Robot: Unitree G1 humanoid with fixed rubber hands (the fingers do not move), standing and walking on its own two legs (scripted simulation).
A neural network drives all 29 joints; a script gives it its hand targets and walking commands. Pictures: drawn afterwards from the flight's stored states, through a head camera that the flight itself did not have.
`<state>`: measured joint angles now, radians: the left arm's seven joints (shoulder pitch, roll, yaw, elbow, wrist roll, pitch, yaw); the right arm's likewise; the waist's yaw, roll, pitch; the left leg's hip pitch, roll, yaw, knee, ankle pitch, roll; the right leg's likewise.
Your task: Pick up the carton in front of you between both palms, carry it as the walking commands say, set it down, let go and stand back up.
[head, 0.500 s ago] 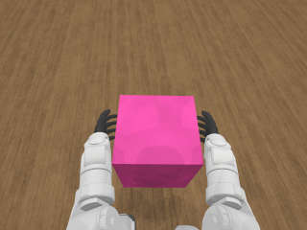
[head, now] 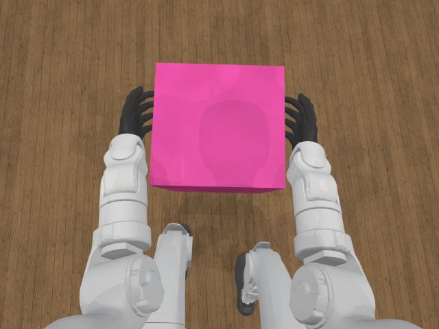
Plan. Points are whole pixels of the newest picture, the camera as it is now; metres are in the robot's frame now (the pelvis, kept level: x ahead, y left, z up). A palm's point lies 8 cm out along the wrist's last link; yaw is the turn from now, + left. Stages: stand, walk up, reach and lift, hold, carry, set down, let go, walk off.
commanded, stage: set down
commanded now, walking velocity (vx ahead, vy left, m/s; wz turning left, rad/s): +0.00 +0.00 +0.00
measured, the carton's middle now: (218, 141) +0.44 +0.05 -0.14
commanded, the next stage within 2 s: none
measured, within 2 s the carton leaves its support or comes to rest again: rests again in 1.74 s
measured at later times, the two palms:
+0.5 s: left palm (141, 141) +0.45 +0.23 -0.23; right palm (268, 139) +0.48 -0.07 -0.22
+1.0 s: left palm (145, 145) +0.47 +0.26 -0.38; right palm (247, 142) +0.52 -0.04 -0.38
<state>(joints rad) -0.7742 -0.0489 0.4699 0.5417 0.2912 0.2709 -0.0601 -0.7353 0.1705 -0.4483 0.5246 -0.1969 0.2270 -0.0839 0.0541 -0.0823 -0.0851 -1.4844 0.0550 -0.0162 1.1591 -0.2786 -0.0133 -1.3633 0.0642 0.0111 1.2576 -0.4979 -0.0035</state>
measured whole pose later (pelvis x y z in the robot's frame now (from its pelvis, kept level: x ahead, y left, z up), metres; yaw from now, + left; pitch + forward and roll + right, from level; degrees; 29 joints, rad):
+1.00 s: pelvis -0.04 +0.01 -0.22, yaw -2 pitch +46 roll -3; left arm -1.33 0.21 0.43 0.77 0.15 0.31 0.02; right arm -1.37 -0.12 -0.29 0.84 -0.06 0.25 -0.16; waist 0.13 -0.08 0.16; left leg -2.35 0.04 -0.05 1.91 -0.37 -0.01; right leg -2.19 0.09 0.00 2.05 -0.67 0.03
